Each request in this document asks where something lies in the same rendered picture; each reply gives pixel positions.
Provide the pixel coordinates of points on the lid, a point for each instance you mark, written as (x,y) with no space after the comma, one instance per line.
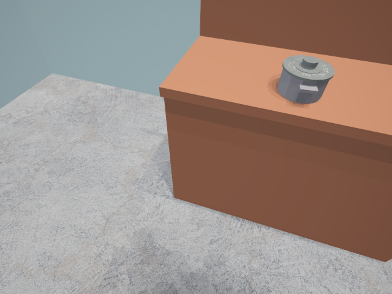
(293,66)

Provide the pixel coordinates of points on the table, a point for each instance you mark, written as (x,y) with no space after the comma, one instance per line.
(323,170)

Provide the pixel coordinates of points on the knob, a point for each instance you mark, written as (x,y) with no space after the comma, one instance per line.
(310,61)

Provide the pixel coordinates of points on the pot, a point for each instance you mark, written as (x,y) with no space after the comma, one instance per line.
(299,91)

